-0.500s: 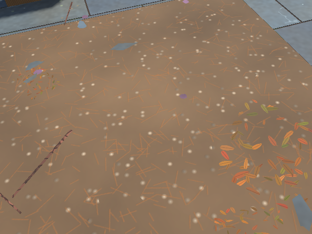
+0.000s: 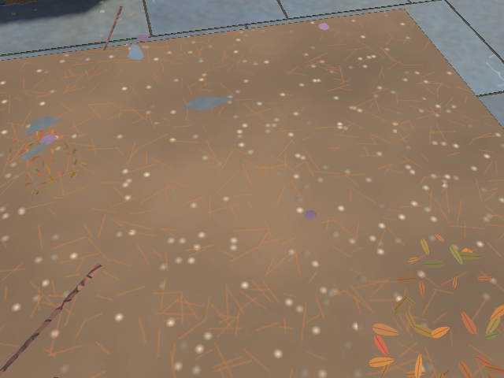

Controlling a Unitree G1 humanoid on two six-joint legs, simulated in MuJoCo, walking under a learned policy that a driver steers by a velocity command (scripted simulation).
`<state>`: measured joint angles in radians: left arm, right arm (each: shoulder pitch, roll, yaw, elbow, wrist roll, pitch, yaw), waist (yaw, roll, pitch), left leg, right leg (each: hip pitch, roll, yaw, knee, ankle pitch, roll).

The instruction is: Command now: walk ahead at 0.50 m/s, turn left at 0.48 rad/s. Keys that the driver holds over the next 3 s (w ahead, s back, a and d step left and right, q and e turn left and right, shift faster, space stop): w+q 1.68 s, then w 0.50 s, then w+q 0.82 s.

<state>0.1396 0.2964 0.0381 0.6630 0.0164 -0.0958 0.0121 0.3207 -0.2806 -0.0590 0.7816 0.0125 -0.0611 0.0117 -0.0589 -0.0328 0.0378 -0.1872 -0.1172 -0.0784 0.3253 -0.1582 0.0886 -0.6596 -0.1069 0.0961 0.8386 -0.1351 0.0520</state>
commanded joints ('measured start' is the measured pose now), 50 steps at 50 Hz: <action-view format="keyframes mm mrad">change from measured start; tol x32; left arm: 1 -64 44 8 -69 -6 -14 -4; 11 271 272 93 -3 -1 -24 -17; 50 -132 61 15 -43 -3 -10 -21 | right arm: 1 -34 -182 -48 -78 11 -10 -18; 50 -14 -180 -55 -159 7 9 -27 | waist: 1 3 94 -21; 9 111 125 -141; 11 92 -373 -346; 29 140 -26 43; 36 -12 285 -256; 50 7 95 -27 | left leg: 1 -153 196 -157 -122 78 145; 8 -9 234 -323 107 -13 73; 13 -627 130 -81 980 -293 -68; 34 -99 59 196 256 4 51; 37 625 455 -787 7 -250 356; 50 -88 192 -189 -83 128 145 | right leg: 1 177 65 -47 -199 206 25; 9 534 35 14 -400 42 -84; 11 979 -339 687 -512 -307 -291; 29 672 -163 -200 -664 244 -192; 34 696 -146 -305 -253 811 -133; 37 -90 142 -32 564 -485 -26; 50 120 71 -42 -184 200 24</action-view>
